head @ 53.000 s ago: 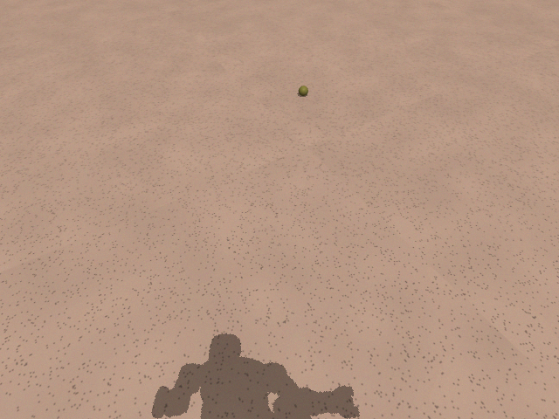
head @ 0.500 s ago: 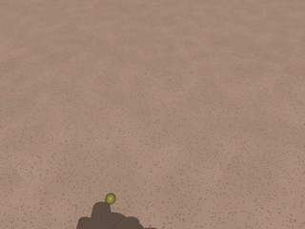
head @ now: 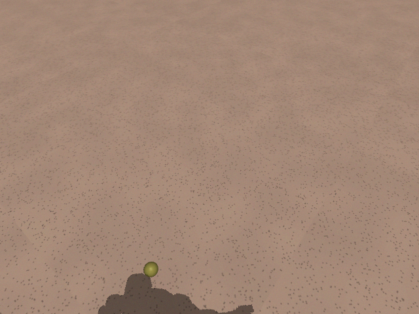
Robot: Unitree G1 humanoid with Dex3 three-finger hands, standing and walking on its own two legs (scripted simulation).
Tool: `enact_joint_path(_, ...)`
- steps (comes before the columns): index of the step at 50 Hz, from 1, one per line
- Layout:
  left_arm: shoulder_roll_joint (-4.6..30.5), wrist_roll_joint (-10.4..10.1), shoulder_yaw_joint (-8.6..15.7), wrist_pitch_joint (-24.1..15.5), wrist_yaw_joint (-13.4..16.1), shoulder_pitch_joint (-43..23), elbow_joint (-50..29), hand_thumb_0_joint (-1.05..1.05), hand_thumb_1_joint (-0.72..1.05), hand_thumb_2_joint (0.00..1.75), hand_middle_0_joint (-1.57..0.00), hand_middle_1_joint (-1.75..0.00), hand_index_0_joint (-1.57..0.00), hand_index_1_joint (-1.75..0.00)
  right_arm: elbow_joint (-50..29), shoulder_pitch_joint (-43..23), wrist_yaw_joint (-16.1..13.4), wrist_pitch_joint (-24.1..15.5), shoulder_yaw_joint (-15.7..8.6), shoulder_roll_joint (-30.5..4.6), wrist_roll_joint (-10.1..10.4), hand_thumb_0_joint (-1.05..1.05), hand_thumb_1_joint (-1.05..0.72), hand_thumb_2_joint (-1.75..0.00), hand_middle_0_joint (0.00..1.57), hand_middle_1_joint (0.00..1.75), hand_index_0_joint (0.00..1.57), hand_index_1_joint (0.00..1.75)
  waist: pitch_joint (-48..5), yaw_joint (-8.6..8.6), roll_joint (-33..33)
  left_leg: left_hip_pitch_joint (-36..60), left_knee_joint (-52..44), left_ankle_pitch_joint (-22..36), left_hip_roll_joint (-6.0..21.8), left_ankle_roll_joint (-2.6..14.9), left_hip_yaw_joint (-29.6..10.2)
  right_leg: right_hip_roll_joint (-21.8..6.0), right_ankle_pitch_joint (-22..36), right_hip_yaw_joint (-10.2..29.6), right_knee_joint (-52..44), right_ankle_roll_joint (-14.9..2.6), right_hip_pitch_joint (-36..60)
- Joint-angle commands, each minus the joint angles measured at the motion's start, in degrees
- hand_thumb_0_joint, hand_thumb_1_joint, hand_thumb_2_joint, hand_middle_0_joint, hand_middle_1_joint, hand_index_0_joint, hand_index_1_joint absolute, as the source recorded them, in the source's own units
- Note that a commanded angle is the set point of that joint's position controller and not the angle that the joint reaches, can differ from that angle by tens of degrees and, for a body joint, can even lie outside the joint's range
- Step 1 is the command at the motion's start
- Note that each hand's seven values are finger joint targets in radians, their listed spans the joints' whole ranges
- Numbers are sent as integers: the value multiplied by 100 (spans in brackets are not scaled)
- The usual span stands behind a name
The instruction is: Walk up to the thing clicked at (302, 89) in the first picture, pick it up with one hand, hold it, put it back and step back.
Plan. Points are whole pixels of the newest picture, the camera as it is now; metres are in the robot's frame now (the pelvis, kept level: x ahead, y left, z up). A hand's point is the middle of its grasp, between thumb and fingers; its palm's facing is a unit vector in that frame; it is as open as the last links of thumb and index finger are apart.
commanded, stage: step back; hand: left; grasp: from above
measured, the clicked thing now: (151, 269) +0.43 +0.30 -0.75
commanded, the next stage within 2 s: none
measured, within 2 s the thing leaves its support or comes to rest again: neither
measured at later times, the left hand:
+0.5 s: hand out of the picture +0.07 +0.29 -0.18, palm faces -0.07 -0.93 -0.35, open 7.4 cm
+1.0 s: hand out of the picture -0.03 +0.30 -0.16, palm faces -0.02 -0.92 -0.39, open 7.4 cm
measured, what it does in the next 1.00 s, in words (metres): walks backwards: right foot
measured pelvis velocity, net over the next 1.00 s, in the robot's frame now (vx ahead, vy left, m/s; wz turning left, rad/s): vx -0.18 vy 0.04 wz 0.01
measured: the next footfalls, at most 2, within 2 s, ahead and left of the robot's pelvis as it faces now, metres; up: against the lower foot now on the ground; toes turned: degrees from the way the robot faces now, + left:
right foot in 0.66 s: -0.07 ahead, -0.09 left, +0.00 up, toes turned -1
left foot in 1.02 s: -0.16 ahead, +0.16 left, +0.00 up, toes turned -3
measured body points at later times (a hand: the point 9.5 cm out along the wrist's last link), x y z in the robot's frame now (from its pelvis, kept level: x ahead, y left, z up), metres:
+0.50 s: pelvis -0.07 +0.04 -0.01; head +0.02 +0.06 +0.43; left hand +0.07 +0.34 -0.15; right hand +0.00 -0.27 -0.13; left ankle -0.04 +0.13 -0.75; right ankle -0.10 -0.10 -0.68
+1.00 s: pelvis -0.18 +0.04 -0.03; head -0.11 +0.04 +0.42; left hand -0.03 +0.35 -0.13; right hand -0.10 -0.28 -0.14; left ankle -0.20 +0.16 -0.74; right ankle -0.11 -0.09 -0.75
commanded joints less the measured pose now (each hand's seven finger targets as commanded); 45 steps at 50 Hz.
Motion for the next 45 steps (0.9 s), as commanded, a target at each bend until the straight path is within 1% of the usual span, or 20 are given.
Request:
enact_joint_path(1,1521,-124,447,-20,120,-44,-497,0,90,90,-20,-30,-20,-30,-456,-283,-41,-22,-273,-1268,70,0,-90,-90,20,30,20,30,-12,21,-77,-304,440,1526,361,439,-300,-481,1733,421,163,-367,-474)
enact_joint_path(4,1637,-102,497,1,110,-154,-779,0,90,90,-20,-30,-20,-30,-614,-168,-23,38,-290,-1213,95,0,-90,-90,20,30,20,30,-594,-44,-432,-211,1308,1066,44,404,-25,-877,2119,865,107,-770,-475)
enact_joint_path(8,1856,49,560,69,137,-705,-1253,0,90,90,-20,-30,-20,-30,-731,244,13,197,-362,-1207,50,0,-90,-90,20,30,20,30,-676,-166,-1170,-506,2573,-1662,-412,431,-7,-1688,1944,1447,102,-1464,-980)
enact_joint_path(10,1800,45,543,112,134,-964,-1402,0,90,90,-20,-30,-20,-30,-753,542,33,169,-391,-1240,78,0,-90,-90,20,30,20,30,-745,-338,-1172,-346,2003,-963,-198,516,-177,-1451,1810,1065,592,-1181,-1069)
enact_joint_path(11,1653,16,494,153,123,-857,-1439,0,90,90,-20,-30,-20,-30,-806,438,19,122,-423,-1353,68,0,-90,-90,20,30,20,30,-759,-252,-694,-289,1643,467,-20,559,-319,-1031,1613,730,1082,-926,-1093)
enact_joint_path(13,1171,-74,384,227,152,-749,-1557,0,90,90,-20,-30,-20,-30,-953,289,-27,38,-549,-1969,1,0,-90,-90,20,30,20,30,-528,-220,918,-2,94,3058,1260,918,-1957,572,-560,213,2737,-320,-1848)
enact_joint_path(14,1157,-42,392,292,194,-527,-1515,0,90,90,-20,-30,-20,-30,-966,392,-61,0,-562,-1960,-72,0,-90,-90,20,30,20,30,-615,-161,734,322,185,3667,1492,1068,-2163,725,-2215,772,3329,-342,-2190)
enact_joint_path(15,1134,-47,371,306,225,-327,-1541,0,90,90,-20,-30,-20,-30,-1062,351,-95,-17,-574,-2006,-75,0,-90,-90,20,30,20,30,-657,-135,775,441,373,4254,1589,1154,-2112,719,-2416,962,3728,-352,-2342)
enact_joint_path(17,1200,-58,393,330,251,-285,-1475,0,90,90,-20,-30,-20,-30,-1241,-9,-156,3,-581,-1854,-78,0,-90,-90,20,30,20,30,-710,-74,1011,261,253,3590,1401,961,-1821,706,-2113,1264,4148,-393,-2239)
enact_joint_path(20,1292,-80,419,332,226,44,-1478,0,90,90,-20,-30,-20,-30,-1492,-293,-222,-16,-514,-1580,-107,0,-90,-90,20,30,20,30,-847,132,980,562,633,3471,1200,1413,-1282,636,-1681,1112,4595,-263,-2316)
enact_joint_path(27,1253,0,471,208,164,-140,-1803,0,90,90,-20,-30,-20,-30,-1611,285,-230,30,-561,-1612,-29,0,-90,-90,20,30,20,30,-803,-246,710,972,913,3101,1240,1567,-1236,363,-1545,670,2787,-44,-2040)
enact_joint_path(29,1249,12,505,165,142,64,-1739,0,90,90,-20,-30,-20,-30,-1704,100,-196,68,-561,-1680,-20,0,-90,-90,20,30,20,30,-860,-160,801,558,1036,2571,1157,1462,-1112,294,-1334,435,1964,-119,-1471)
enact_joint_path(31,1176,57,524,120,135,433,-1585,0,90,90,-20,-30,-20,-30,-1752,-117,-163,114,-555,-1701,18,0,-90,-90,20,30,20,30,-894,62,733,43,1307,1903,1045,1245,-977,309,-272,253,655,-255,-694)
enact_joint_path(32,1221,89,540,82,144,551,-1525,0,90,90,-20,-30,-20,-30,-1767,-213,-142,129,-527,-1612,59,0,-90,-90,20,30,20,30,-952,132,538,-306,1535,1444,855,1032,-835,259,445,354,323,-330,-291)
enact_joint_path(33,1535,140,613,44,146,524,-1580,0,90,90,-20,-30,-20,-30,-1814,-201,-128,128,-483,-1462,114,0,-90,-90,20,30,20,30,-991,69,-102,-1057,1868,568,467,746,-616,-260,1166,1191,441,-559,112)
enact_joint_path(34,1847,114,699,52,122,319,-1686,0,90,90,-20,-30,-20,-30,-1855,-128,-116,134,-399,-1240,123,0,-90,-90,20,30,20,30,-661,30,-1086,-1964,2659,-1090,-383,353,-176,-1096,1280,2320,95,-1097,97)
enact_joint_path(35,2248,121,743,65,119,43,-1882,0,90,90,-20,-30,-20,-30,-1837,-237,-184,196,-454,-1285,90,0,-90,-90,20,30,20,30,-361,245,-1613,-1712,4015,-2680,-808,250,-367,-2095,1575,3297,-220,-2028,-1068)
enact_joint_path(36,2091,134,739,43,133,-170,-2011,0,90,90,-20,-30,-20,-30,-1731,-84,-186,213,-521,-1467,70,0,-90,-90,20,30,20,30,-97,117,-1320,-1488,4604,-2631,-656,209,-784,-2114,1651,3324,-213,-2074,-1511)
enact_joint_path(39,1518,55,623,56,171,-426,-2104,0,90,90,-20,-30,-20,-30,-1531,234,-146,185,-449,-1376,143,0,-90,-90,20,30,20,30,-145,-105,-715,-1867,4843,-1927,-1043,178,-1010,-1089,2268,1693,213,-1395,-911)
enact_joint_path(45,1398,132,596,134,210,-76,-2281,0,90,90,-20,-30,-20,-30,-1705,395,-185,77,-368,-1307,101,0,-90,-90,20,30,20,30,-725,166,-946,-1897,2971,-1990,-571,48,-546,-1108,2380,1399,684,-1398,506)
